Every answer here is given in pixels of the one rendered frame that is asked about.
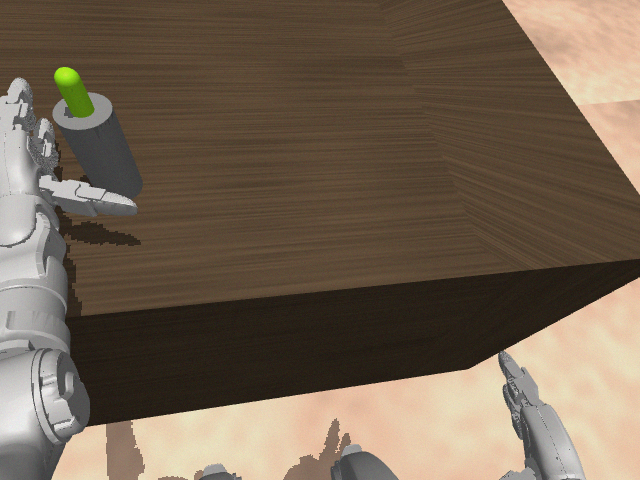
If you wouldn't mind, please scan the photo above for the bottle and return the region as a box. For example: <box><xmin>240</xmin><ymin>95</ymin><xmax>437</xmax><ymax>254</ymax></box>
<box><xmin>52</xmin><ymin>67</ymin><xmax>143</xmax><ymax>200</ymax></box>

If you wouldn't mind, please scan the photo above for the left robot hand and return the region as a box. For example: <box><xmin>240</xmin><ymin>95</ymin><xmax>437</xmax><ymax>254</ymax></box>
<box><xmin>0</xmin><ymin>78</ymin><xmax>138</xmax><ymax>217</ymax></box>

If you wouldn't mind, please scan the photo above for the left robot arm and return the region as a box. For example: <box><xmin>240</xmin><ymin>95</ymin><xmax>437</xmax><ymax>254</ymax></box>
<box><xmin>0</xmin><ymin>194</ymin><xmax>90</xmax><ymax>480</ymax></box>

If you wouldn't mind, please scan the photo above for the right robot hand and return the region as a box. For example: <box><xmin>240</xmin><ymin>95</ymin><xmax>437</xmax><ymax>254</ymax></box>
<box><xmin>498</xmin><ymin>351</ymin><xmax>586</xmax><ymax>480</ymax></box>

